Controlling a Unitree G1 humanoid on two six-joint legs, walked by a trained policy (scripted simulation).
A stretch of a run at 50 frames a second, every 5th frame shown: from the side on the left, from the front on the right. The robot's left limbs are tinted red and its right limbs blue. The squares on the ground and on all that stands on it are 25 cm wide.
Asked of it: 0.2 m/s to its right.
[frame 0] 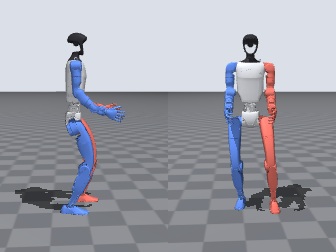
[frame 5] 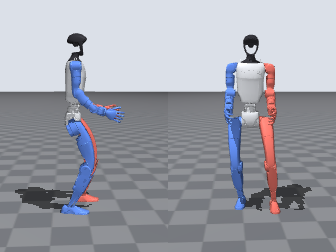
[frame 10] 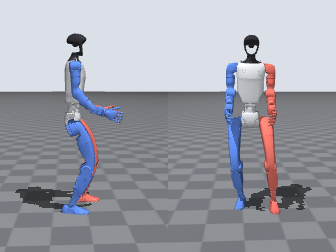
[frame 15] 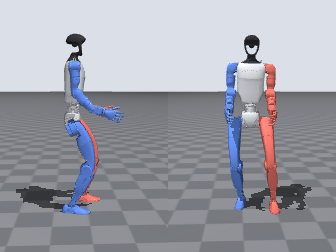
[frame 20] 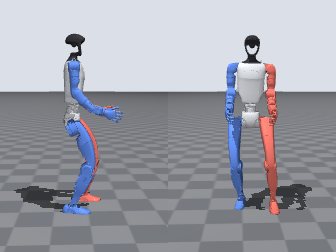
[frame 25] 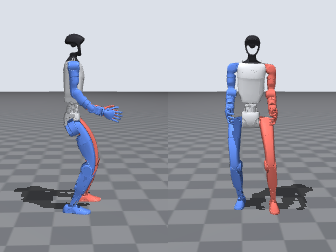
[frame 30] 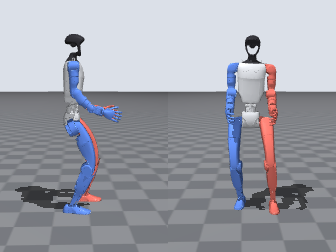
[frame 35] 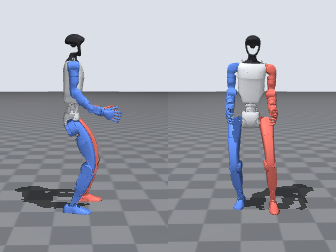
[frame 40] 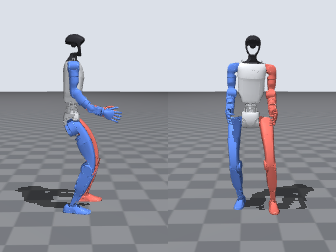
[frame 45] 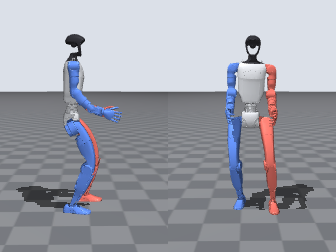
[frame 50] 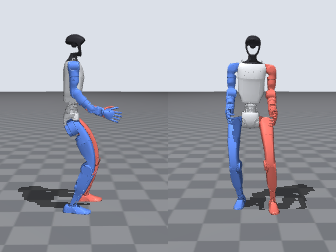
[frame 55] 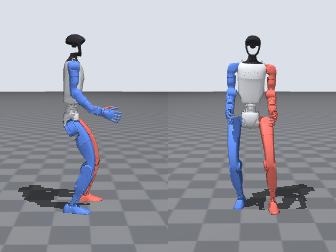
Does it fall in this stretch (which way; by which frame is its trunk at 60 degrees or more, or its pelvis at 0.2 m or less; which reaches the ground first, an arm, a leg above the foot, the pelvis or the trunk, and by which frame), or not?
no
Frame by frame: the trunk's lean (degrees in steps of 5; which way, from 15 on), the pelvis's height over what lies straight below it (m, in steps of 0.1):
0: 0, 0.8
5: 0, 0.8
10: 5, 0.7
15: 5, 0.7
20: 0, 0.7
25: 0, 0.7
30: 5, 0.7
35: 5, 0.7
40: 5, 0.7
45: 5, 0.7
50: 5, 0.7
55: 5, 0.7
